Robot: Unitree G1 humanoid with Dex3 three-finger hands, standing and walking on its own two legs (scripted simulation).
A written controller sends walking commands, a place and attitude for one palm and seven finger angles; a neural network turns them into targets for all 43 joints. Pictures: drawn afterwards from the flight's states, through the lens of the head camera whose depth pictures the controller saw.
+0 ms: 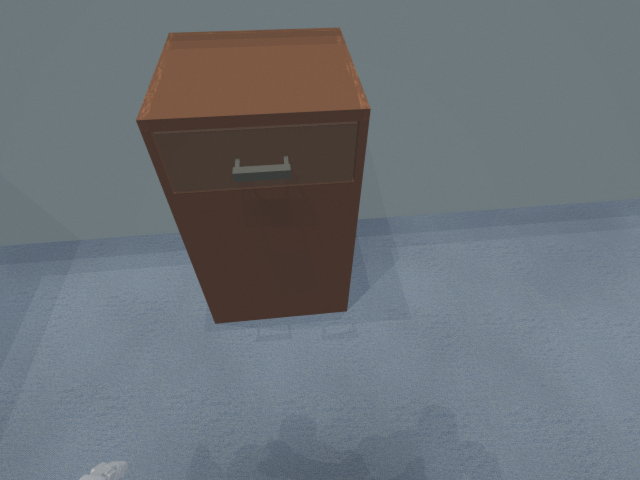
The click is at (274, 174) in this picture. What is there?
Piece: drawer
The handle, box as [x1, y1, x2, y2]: [232, 156, 290, 181]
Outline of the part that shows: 287,156 284,156 283,164 243,167 239,166 239,159 235,159 235,166 233,167 232,172 234,181 290,178 290,167 287,161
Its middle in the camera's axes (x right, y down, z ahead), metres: -0.13 -0.16 +0.86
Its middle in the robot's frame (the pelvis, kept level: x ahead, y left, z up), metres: +0.74 +0.17 -0.06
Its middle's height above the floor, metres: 0.71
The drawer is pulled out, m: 0.00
